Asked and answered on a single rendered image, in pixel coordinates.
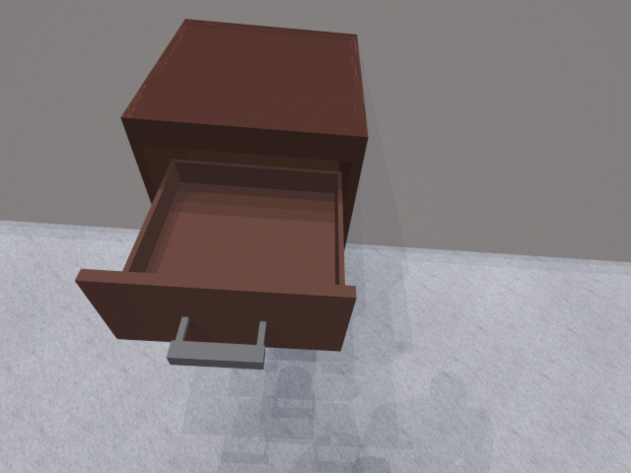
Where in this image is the cabinet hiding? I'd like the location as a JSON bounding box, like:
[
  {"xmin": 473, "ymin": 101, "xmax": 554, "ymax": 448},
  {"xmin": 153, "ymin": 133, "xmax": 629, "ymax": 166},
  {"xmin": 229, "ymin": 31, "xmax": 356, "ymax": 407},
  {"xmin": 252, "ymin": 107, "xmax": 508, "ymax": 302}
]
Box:
[{"xmin": 120, "ymin": 19, "xmax": 369, "ymax": 250}]

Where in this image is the handle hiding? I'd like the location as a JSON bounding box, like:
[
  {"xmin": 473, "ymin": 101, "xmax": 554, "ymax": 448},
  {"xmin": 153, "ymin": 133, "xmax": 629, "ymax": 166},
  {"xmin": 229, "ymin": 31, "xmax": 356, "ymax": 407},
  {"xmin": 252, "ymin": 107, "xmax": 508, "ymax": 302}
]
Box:
[{"xmin": 167, "ymin": 316, "xmax": 266, "ymax": 370}]

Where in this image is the drawer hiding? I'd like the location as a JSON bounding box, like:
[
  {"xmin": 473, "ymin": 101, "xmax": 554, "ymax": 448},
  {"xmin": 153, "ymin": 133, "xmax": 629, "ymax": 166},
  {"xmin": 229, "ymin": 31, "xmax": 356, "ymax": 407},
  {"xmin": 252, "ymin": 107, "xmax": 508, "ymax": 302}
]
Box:
[{"xmin": 75, "ymin": 159, "xmax": 357, "ymax": 352}]

